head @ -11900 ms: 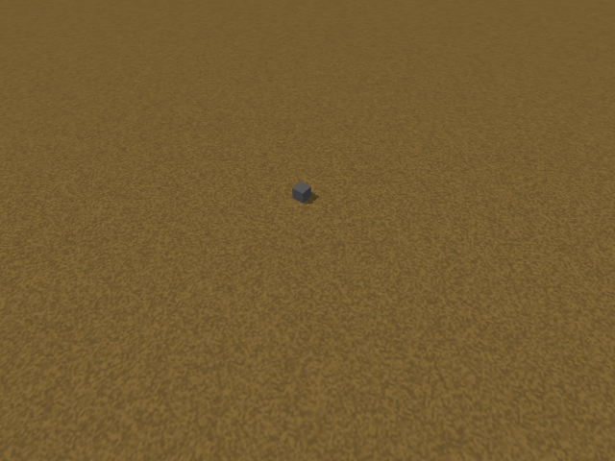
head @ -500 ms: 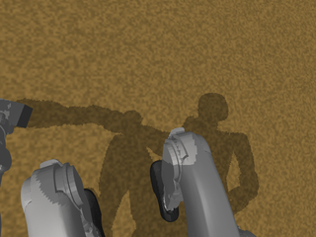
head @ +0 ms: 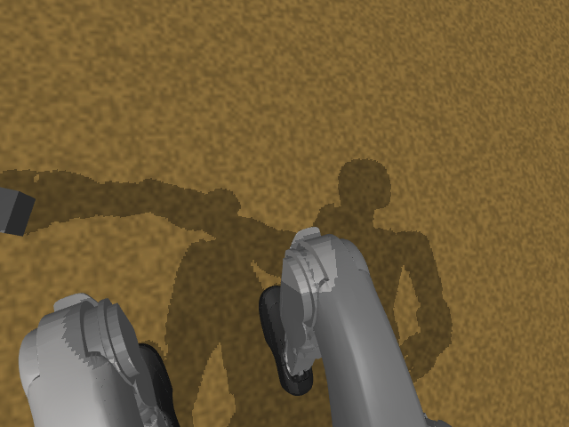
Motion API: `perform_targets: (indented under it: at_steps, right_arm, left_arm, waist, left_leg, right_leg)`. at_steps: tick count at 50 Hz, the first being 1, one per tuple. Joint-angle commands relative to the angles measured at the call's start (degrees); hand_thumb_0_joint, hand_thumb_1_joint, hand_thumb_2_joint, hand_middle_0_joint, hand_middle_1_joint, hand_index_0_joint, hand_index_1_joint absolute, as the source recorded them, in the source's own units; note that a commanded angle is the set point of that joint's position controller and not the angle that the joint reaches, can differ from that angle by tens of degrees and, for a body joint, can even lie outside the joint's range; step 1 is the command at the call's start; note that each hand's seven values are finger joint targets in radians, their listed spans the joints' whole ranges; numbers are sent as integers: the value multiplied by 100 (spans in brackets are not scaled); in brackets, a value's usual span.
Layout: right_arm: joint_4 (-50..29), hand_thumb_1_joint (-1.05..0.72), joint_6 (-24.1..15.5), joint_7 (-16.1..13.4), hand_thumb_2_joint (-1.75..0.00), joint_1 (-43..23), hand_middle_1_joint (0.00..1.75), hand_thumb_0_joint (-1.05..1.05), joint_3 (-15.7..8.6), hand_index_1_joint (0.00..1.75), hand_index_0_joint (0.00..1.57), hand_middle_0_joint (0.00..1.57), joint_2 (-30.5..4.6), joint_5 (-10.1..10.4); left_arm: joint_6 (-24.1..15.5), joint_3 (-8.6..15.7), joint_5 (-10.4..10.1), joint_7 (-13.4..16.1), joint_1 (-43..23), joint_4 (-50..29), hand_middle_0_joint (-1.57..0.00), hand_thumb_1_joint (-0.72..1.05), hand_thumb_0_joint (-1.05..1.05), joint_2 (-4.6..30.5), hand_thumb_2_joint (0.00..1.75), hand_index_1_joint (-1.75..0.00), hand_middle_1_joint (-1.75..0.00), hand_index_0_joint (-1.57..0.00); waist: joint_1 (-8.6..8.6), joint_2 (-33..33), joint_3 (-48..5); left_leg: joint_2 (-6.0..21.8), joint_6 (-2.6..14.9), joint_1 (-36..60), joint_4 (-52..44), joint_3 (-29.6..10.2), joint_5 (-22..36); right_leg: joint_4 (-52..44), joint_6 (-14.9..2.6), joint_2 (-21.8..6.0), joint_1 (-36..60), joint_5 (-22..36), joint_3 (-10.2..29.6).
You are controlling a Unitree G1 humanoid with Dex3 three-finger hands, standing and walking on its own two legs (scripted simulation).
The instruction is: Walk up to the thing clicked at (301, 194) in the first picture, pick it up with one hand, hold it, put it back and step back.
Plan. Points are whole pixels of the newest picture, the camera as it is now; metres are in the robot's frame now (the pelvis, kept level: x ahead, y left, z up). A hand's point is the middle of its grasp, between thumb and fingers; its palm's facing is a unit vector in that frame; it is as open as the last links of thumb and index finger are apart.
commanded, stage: rise first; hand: left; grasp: from above
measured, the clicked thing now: out of the picture +0.46 +0.32 -0.29
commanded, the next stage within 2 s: none
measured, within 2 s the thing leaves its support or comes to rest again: neither
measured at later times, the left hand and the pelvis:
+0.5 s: hand out of the picture +0.43 +0.35 -0.19, palm faces -0.10 -0.43 -0.90, open 13.9 cm; pelvis +0.00 +0.00 +0.00, yaw +0 degrees
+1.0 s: hand out of the picture +0.44 +0.34 -0.19, palm faces -0.08 -0.44 -0.90, open 13.7 cm; pelvis +0.00 +0.00 +0.00, yaw -1 degrees
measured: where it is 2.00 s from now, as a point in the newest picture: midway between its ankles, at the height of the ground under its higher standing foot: (228, 389)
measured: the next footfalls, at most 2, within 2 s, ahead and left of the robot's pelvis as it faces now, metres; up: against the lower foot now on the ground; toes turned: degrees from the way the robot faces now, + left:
none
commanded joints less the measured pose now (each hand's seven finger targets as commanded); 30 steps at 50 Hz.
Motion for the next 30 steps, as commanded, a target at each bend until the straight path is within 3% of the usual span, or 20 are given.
perform_targets:
  at_steps: [1,4,7,8,10,13,15,16,18,19,20,22,24,26,30]
  right_arm:
    - [230,-91,24,16,-90,1555,30,0,-296,30,20,20,-1486,17]
    - [188,-91,0,25,-90,1549,30,0,-299,30,20,20,-1535,8]
    - [90,-91,-19,8,-90,1514,30,0,-321,30,20,20,-1593,15]
    - [167,-92,-2,12,-91,1565,30,0,-292,30,20,20,-1571,29]
    - [136,-91,2,15,-90,1558,30,0,-264,30,20,20,-1538,20]
    - [82,-91,-17,-8,-90,1496,30,0,-339,30,20,20,-1614,52]
    - [232,-91,24,6,-90,1581,30,0,-303,30,20,20,-1531,81]
    - [152,-91,13,2,-90,1571,30,0,-344,30,20,20,-1573,53]
    - [212,-91,11,4,-90,1629,30,0,-364,30,20,20,-1563,78]
    - [112,-91,-18,5,-90,1490,30,0,-385,30,20,20,-1601,54]
    - [234,-91,-12,4,-90,1570,30,0,-340,30,20,20,-1516,93]
    - [257,-91,-19,16,-90,1582,30,0,-303,30,20,20,-1489,69]
    - [248,-91,-28,7,-90,1645,30,0,-295,30,20,20,-1497,91]
    - [94,-91,-53,-6,-90,1522,30,0,-340,30,20,20,-1617,62]
    - [261,-91,-58,-5,-90,1622,30,0,-268,30,20,20,-1526,64]
  left_arm:
    - [-2,-225,107,199,-1392,-546,-11,-53,0,1355,99,-103,-102,-10]
    - [-5,-323,77,165,-1453,-592,-11,-53,0,1359,98,-105,-103,-10]
    - [-3,-200,-24,183,-1415,-746,-11,-52,0,1482,97,-104,-103,-11]
    - [3,-128,-16,204,-1505,-870,-11,-54,0,1607,98,-104,-102,-10]
    - [26,-259,29,145,-1491,-749,-11,-54,0,1514,98,-104,-103,-10]
    - [-13,-203,119,125,-1573,-997,-11,-52,0,1658,97,-104,-102,-10]
    - [46,-219,147,99,-1305,-806,-12,-53,0,1534,98,-101,-99,-10]
    - [42,-304,144,68,-1391,-784,-12,-54,0,1413,99,-102,-99,-10]
    - [29,-315,126,48,-1409,-900,-12,-54,0,1347,99,-102,-100,-10]
    - [41,-442,151,29,-1489,-735,-12,-53,0,1250,98,-102,-101,-11]
    - [12,-367,126,23,-1390,-904,-12,-54,0,1311,99,-102,-100,-10]
    - [4,-462,103,-4,-1394,-752,-12,-53,0,1202,98,-102,-100,-10]
    - [-18,-350,89,9,-1308,-850,-12,-53,0,1318,99,-102,-100,-10]
    - [-15,-433,84,36,-1469,-805,-12,-52,0,1309,97,-103,-102,-11]
    - [-28,-292,150,131,-1428,-667,-14,-52,0,1469,98,-100,-97,-12]
  waist:
    - [-183,1887,-3924]
    - [-254,1764,-3913]
    - [-137,1837,-4156]
    - [-81,1950,-4298]
    - [-197,1878,-4138]
    - [-113,2117,-4237]
    - [-65,2101,-4194]
    - [-172,2099,-4117]
    - [-140,2146,-4189]
    - [-237,2028,-3987]
    - [-158,2025,-4032]
    - [-234,1916,-3920]
    - [-136,1904,-4052]
    - [-225,1849,-4034]
    - [-145,1933,-4055]
  left_leg:
    - [-59,42,2603,-1497,347,1206]
    - [-64,69,2488,-1425,416,1214]
    - [-64,65,2575,-1410,486,1389]
    - [-56,49,2633,-1425,455,1435]
    - [-63,74,2511,-1340,490,1410]
    - [-63,51,2637,-1434,426,1321]
    - [-46,9,2791,-1487,347,1291]
    - [-59,16,2709,-1456,385,1331]
    - [-50,-5,2868,-1522,328,1344]
    - [-56,33,2694,-1459,341,1204]
    - [-60,33,2740,-1513,314,1147]
    - [-72,45,2574,-1467,365,1175]
    - [-64,39,2682,-1465,362,1331]
    - [-73,71,2577,-1390,433,1305]
    - [-70,53,2631,-1441,402,1187]
  right_leg:
    - [-1154,-172,291,2353,1098,-453]
    - [-1190,-145,324,2502,1126,-429]
    - [-1232,-137,329,2767,1285,-367]
    - [-1208,-151,324,2744,1322,-380]
    - [-1206,-136,342,2710,1337,-373]
    - [-1159,-171,297,2544,1205,-401]
    - [-1117,-195,309,2393,1143,-458]
    - [-1113,-194,308,2444,1202,-432]
    - [-1093,-204,308,2362,1206,-460]
    - [-1092,-195,298,2232,1106,-472]
    - [-1133,-187,304,2225,1047,-464]
    - [-1138,-184,310,2305,1072,-447]
    - [-1144,-176,306,2435,1203,-433]
    - [-1181,-158,328,2510,1204,-394]
    - [-1198,-174,314,2426,1077,-409]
